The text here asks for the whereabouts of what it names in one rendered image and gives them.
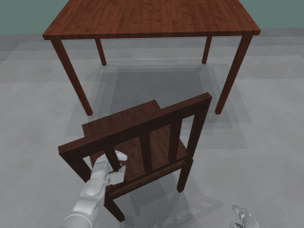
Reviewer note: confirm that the table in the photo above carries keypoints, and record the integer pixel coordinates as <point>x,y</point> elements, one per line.
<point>122,19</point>

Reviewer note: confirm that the left robot hand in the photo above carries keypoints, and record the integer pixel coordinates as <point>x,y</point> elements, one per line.
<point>102,168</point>

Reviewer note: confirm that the right robot hand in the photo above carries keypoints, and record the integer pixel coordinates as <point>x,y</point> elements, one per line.
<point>245,216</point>

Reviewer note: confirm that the chair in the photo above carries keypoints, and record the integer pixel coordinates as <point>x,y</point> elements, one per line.
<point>150,138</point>

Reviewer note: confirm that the left robot forearm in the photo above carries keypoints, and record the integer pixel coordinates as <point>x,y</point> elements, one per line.
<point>86,210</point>

